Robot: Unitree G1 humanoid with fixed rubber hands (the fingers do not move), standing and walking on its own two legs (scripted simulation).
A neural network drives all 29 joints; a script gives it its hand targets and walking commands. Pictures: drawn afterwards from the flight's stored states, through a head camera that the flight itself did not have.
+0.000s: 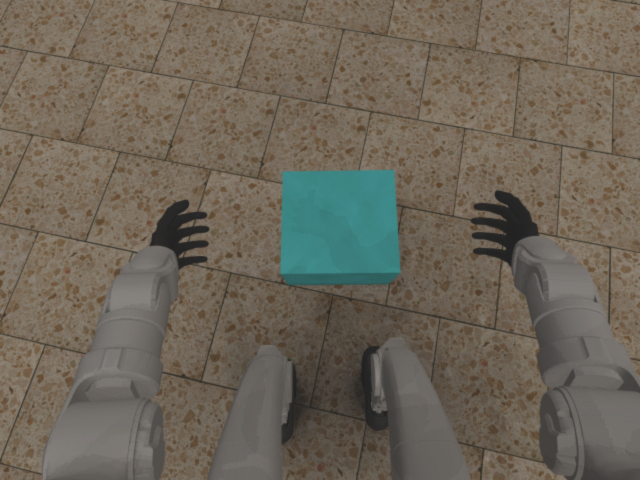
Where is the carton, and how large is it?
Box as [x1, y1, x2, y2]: [280, 170, 400, 284]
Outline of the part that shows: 393,170 283,172 280,273 288,284 388,283 400,272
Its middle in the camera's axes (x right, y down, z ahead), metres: +0.05 -0.02 +1.03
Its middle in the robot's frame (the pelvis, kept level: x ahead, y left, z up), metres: +0.54 -0.03 -0.59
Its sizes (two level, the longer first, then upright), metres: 0.284 0.264 0.188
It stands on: the floor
